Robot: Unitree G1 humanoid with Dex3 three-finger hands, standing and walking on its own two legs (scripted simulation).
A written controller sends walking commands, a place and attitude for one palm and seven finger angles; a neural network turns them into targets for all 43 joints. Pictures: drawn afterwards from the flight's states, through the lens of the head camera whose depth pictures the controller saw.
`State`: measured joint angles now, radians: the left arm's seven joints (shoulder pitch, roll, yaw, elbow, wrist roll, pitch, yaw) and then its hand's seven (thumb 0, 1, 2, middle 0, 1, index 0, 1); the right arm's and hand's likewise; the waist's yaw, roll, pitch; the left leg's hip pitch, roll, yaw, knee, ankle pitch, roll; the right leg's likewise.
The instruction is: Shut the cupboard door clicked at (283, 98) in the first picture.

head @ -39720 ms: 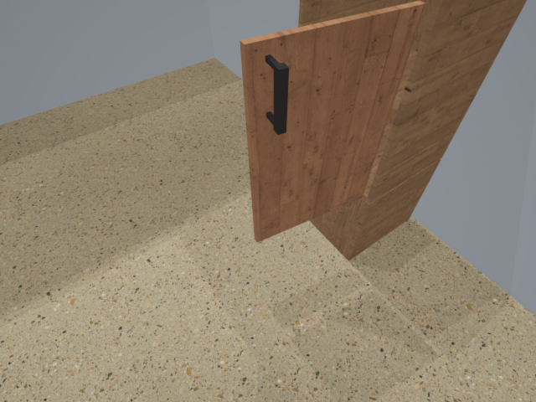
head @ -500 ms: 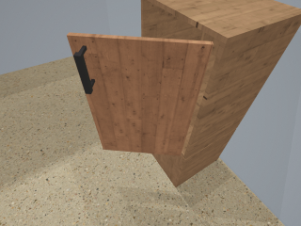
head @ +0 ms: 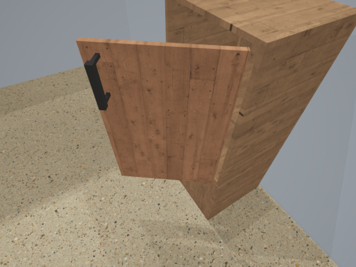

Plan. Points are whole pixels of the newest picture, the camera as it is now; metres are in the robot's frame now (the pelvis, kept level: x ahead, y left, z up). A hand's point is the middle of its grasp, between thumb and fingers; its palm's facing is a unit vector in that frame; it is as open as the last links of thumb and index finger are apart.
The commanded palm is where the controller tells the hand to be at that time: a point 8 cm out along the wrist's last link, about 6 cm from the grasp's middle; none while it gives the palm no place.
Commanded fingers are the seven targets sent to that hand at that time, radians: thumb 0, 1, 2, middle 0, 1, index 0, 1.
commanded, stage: come to a stop and stand still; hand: left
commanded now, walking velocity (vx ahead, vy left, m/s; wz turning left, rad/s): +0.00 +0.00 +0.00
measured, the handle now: (99, 82) +0.49 +0.23 +0.16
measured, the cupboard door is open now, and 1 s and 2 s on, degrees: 53 53 53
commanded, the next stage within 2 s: look again from close up in 0.84 s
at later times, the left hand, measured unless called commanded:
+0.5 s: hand out of the picture -0.01 +0.18 -0.18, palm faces +0.03 -0.98 -0.21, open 7.3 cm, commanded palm none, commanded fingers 0.00 0.90 0.90 -0.20 -0.30 -0.20 -0.30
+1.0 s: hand out of the picture -0.01 +0.17 -0.18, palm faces +0.04 -0.98 -0.17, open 7.3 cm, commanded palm none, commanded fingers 0.00 0.90 0.90 -0.20 -0.30 -0.20 -0.30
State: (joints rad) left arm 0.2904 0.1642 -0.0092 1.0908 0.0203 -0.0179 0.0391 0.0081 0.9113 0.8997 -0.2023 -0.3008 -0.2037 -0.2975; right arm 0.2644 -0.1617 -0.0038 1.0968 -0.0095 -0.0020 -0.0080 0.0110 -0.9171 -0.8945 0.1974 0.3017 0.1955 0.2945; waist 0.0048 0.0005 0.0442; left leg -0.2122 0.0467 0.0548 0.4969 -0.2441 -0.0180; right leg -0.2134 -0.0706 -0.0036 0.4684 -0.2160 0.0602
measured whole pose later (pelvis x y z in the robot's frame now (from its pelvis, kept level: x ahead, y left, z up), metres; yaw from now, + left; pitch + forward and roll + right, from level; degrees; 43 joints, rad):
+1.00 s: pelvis -0.01 +0.00 +0.00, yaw +1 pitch -2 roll +0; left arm 0.31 0.16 0.00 1.08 0.02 -0.01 0.03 0.01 0.91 0.90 -0.20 -0.30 -0.20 -0.30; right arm 0.28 -0.14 -0.01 1.10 -0.01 0.00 -0.01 0.01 -0.92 -0.89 0.20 0.30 0.20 0.29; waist 0.01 -0.02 0.03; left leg -0.22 0.03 0.05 0.49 -0.22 -0.01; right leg -0.22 -0.08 -0.01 0.47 -0.20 0.06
